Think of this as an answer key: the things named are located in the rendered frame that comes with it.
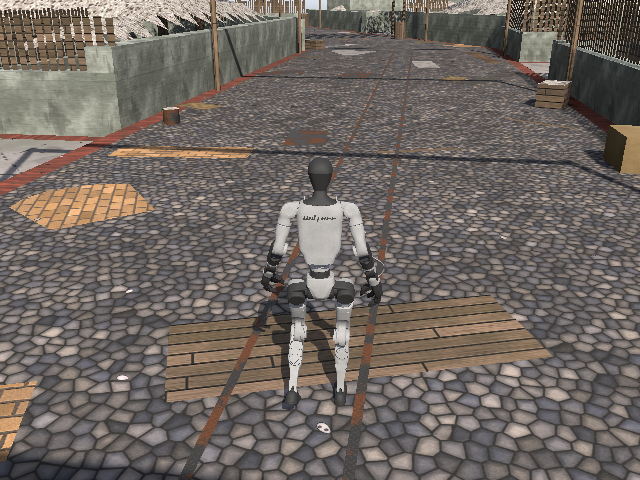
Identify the right robot forearm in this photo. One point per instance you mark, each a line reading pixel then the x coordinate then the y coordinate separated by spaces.
pixel 369 268

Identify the humanoid robot head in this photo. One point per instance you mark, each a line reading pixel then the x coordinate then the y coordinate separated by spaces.
pixel 320 173

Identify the robot left hand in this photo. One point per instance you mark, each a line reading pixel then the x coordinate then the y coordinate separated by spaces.
pixel 265 282

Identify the robot right hand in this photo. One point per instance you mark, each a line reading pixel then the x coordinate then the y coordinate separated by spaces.
pixel 376 290

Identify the right robot upper arm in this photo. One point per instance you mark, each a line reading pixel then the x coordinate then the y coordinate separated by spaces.
pixel 351 211

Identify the left robot forearm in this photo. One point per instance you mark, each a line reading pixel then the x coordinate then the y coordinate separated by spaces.
pixel 271 263

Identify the left robot upper arm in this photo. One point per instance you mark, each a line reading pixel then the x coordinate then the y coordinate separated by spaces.
pixel 288 211

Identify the robot right thigh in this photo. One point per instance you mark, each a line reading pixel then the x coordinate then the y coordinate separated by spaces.
pixel 344 293

